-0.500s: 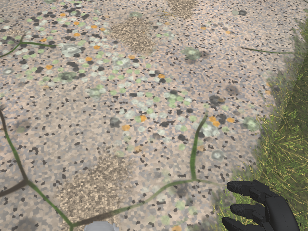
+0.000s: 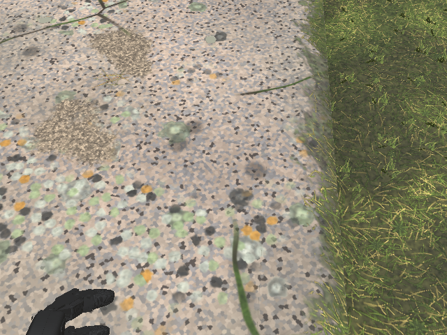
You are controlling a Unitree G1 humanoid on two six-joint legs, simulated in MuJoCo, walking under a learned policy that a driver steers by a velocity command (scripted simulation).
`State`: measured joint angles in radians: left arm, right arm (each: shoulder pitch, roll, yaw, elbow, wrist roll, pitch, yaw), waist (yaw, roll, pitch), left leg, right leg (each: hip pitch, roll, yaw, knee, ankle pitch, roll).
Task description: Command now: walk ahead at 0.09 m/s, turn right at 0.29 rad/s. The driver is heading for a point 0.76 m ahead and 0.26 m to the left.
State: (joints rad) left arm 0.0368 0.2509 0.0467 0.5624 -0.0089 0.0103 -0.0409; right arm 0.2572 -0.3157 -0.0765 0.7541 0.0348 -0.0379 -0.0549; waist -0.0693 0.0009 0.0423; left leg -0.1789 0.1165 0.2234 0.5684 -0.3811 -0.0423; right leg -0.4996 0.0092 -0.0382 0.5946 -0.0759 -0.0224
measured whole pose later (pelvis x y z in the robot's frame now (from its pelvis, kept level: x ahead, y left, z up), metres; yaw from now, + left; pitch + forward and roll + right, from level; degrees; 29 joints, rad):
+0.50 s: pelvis +0.04 +0.05 +0.00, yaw +16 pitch +2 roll -2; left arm 0.07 0.28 0.10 0.72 0.01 0.04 0.06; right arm 0.22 -0.28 -0.07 0.72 -0.02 0.04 -0.01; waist -0.03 -0.03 0.02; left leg -0.36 0.02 0.03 0.68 -0.38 0.05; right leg -0.49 -0.09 -0.10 0.88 -0.46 0.05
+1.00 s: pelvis +0.08 +0.05 +0.01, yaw +36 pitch +1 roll -1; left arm 0.13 0.25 0.06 0.72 0.02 -0.02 -0.01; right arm 0.10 -0.26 -0.04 0.61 -0.03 0.03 -0.04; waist 0.02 0.03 0.00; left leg -0.28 -0.14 -0.26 0.59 -0.32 0.02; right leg -0.30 0.06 0.09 0.52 -0.23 -0.02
